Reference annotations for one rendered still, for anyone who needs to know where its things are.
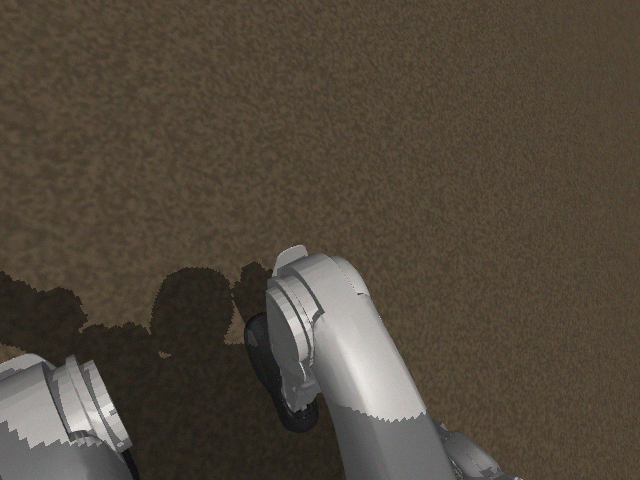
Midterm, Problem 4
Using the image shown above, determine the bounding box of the right robot hand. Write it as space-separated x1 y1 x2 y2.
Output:
431 418 506 480

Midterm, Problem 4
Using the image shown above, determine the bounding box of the right robot foot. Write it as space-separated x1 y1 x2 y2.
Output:
244 312 319 433

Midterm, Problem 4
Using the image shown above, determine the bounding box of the left robot foot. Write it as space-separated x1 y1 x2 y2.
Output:
121 449 140 480

